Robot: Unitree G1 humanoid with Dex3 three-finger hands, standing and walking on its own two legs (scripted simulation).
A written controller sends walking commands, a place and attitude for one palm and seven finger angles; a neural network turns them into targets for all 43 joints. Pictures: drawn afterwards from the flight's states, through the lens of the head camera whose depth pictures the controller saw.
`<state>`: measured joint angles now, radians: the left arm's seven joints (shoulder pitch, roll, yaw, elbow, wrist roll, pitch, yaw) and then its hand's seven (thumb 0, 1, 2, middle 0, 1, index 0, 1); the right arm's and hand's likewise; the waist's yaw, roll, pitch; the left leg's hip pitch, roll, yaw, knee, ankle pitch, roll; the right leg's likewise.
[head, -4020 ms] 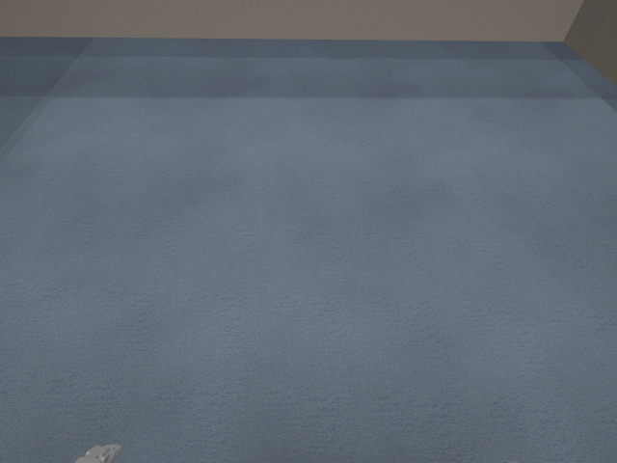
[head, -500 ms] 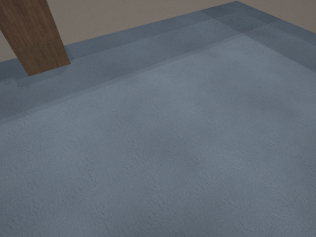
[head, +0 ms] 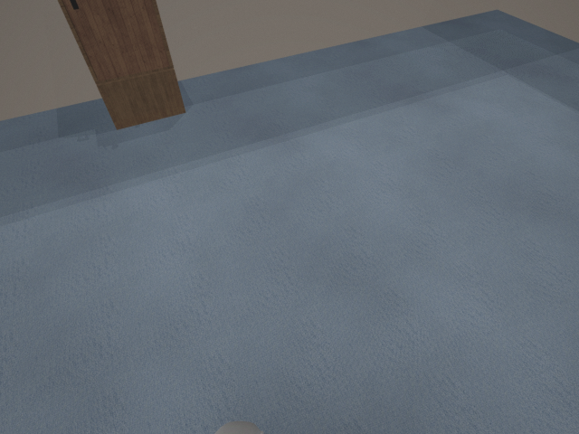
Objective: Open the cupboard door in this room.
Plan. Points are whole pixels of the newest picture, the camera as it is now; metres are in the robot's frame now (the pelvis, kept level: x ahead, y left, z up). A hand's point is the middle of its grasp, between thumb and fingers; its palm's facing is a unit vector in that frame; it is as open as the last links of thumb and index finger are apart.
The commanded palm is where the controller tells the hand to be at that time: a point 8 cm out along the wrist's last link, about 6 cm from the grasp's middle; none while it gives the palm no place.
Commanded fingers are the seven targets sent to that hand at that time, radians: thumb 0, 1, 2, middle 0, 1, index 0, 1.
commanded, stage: turn or walk to find it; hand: left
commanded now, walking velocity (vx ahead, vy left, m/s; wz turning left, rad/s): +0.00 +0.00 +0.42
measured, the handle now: out of the picture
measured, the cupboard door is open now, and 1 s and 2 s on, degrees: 0 0 0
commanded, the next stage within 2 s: stand and wait in 1.80 s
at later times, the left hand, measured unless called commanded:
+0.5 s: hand out of the picture +0.03 +0.27 -0.16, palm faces +0.20 -0.95 -0.23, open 7.4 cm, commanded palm none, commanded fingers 0.00 0.90 0.90 -0.20 -0.30 -0.20 -0.30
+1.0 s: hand out of the picture -0.08 +0.21 -0.16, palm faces +0.43 -0.87 -0.25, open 7.4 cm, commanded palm none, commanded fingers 0.00 0.90 0.90 -0.20 -0.30 -0.20 -0.30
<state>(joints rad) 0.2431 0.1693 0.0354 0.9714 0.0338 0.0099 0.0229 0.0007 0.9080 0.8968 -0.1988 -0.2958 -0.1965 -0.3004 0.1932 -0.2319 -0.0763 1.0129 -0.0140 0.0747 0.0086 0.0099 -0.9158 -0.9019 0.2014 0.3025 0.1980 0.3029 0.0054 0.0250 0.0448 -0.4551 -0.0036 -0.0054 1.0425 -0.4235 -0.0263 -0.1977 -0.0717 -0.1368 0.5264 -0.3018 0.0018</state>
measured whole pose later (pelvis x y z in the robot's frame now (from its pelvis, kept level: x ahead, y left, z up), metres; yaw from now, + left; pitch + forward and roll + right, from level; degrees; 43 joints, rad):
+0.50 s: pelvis -0.02 +0.05 +0.01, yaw +11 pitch +0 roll -1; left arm 0.16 0.23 0.06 0.95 0.02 0.06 0.01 0.00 0.91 0.90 -0.20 -0.30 -0.19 -0.30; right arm 0.23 -0.17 -0.03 0.97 -0.02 0.02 -0.01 0.01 -0.91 -0.90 0.20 0.30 0.20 0.30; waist -0.02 -0.01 0.06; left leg -0.25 -0.04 -0.01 0.44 -0.19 0.06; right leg -0.40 -0.06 -0.02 0.93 -0.44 0.08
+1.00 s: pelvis -0.04 +0.01 +0.00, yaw +25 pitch -1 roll +1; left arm 0.25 0.19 0.04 0.95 0.03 0.01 0.02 0.00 0.90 0.90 -0.20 -0.30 -0.20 -0.30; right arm 0.20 -0.25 -0.07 0.99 -0.01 0.08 0.01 0.01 -0.91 -0.90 0.20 0.30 0.19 0.30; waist 0.01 0.00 0.07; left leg -0.37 0.03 0.01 0.85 -0.45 -0.06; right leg -0.20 -0.11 -0.17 0.53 -0.31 0.00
